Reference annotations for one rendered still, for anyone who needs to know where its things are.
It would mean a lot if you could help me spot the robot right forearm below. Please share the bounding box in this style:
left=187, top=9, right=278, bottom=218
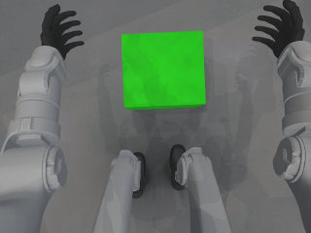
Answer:
left=276, top=41, right=311, bottom=138

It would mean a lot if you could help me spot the left robot hand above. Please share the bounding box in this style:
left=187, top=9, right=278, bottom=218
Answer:
left=40, top=4, right=84, bottom=60

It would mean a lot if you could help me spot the right robot hand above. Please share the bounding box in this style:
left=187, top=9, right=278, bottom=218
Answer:
left=252, top=0, right=305, bottom=58

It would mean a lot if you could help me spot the robot right shin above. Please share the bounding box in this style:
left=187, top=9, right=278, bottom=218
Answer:
left=175, top=148, right=213, bottom=185

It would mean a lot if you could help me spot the right robot upper arm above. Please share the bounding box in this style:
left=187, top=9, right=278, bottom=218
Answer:
left=272, top=135, right=311, bottom=233

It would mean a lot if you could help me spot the left robot upper arm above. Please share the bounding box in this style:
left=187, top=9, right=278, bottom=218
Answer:
left=0, top=145, right=68, bottom=233

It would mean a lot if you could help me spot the robot left forearm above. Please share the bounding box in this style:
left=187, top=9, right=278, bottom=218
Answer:
left=0, top=46, right=67, bottom=156

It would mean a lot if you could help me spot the carton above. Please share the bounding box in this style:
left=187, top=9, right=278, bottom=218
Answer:
left=121, top=30, right=206, bottom=111

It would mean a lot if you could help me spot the right robot foot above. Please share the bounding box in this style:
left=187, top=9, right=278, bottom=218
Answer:
left=170, top=144, right=186, bottom=190

